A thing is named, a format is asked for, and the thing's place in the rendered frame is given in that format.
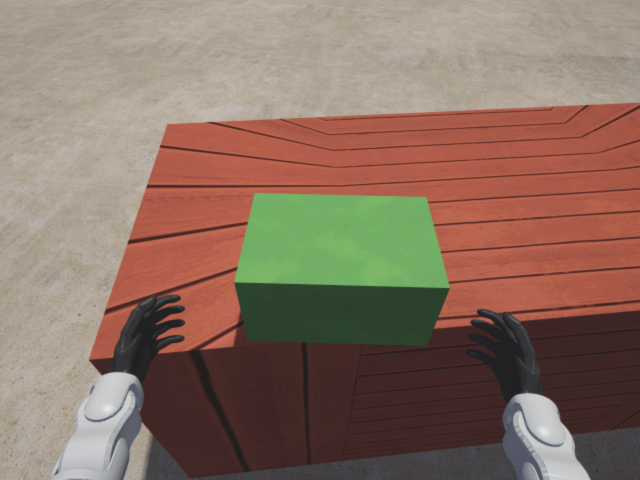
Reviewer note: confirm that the robot left hand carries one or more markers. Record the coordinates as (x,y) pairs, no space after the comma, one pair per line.
(137,345)

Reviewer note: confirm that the robot left forearm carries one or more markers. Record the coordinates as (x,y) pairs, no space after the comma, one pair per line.
(106,424)

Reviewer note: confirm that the carton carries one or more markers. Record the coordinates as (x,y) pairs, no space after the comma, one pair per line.
(347,269)

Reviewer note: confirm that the pedestal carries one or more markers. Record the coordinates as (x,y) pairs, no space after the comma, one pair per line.
(536,212)

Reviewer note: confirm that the robot right forearm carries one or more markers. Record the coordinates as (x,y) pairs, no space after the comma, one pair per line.
(538,445)

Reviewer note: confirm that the robot right hand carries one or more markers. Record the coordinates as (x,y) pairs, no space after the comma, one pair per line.
(515,367)

